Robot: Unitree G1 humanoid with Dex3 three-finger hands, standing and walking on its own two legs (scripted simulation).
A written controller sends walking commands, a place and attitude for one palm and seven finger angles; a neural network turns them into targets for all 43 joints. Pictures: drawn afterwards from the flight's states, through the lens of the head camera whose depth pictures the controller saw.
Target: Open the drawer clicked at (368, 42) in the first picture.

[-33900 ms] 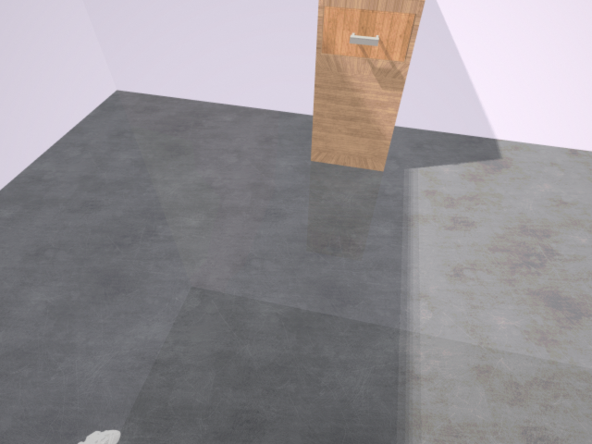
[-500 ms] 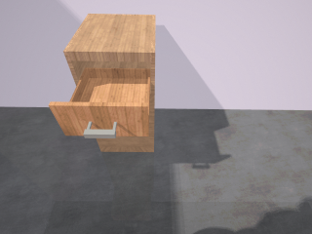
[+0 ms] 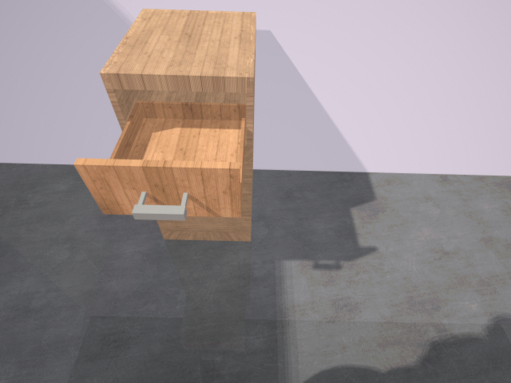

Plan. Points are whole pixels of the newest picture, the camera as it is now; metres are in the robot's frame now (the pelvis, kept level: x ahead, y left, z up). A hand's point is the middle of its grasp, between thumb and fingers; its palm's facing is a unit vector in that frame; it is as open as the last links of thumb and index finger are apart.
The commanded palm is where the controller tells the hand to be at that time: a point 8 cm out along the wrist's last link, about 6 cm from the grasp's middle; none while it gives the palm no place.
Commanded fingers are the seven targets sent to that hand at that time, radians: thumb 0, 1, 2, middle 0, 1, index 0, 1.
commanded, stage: look to check the result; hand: left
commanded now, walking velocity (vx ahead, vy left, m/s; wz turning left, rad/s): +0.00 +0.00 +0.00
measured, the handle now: (162, 204) +0.49 +0.25 -0.09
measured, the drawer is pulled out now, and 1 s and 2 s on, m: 0.29 0.29 0.29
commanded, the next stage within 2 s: stand and wait in 0.32 s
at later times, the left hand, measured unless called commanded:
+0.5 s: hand out of the picture -0.01 +0.15 -0.18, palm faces +0.07 -0.98 -0.16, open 7.4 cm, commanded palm none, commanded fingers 0.00 0.90 0.90 -0.20 -0.30 -0.20 -0.30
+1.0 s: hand out of the picture -0.01 +0.15 -0.18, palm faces +0.08 -0.98 -0.16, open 7.4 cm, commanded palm none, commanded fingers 0.00 0.90 0.90 -0.20 -0.30 -0.20 -0.30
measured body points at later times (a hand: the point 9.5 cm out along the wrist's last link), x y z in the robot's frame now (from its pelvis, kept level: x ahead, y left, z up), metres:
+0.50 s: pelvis +0.00 +0.00 +0.00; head +0.02 +0.00 +0.45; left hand -0.01 +0.20 -0.16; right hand -0.02 -0.20 -0.16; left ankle -0.03 +0.12 -0.74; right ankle +0.03 -0.11 -0.74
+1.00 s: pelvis +0.01 -0.01 +0.00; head +0.03 -0.01 +0.45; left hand -0.01 +0.20 -0.16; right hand -0.03 -0.21 -0.16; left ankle -0.03 +0.12 -0.74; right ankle +0.03 -0.11 -0.74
